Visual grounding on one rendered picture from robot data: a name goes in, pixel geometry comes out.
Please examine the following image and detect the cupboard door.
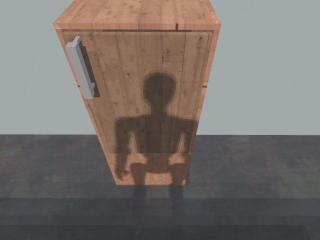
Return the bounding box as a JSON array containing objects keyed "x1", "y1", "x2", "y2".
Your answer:
[{"x1": 62, "y1": 31, "x2": 213, "y2": 154}]

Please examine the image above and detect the handle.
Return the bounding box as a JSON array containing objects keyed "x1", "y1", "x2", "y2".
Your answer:
[{"x1": 65, "y1": 36, "x2": 95, "y2": 99}]

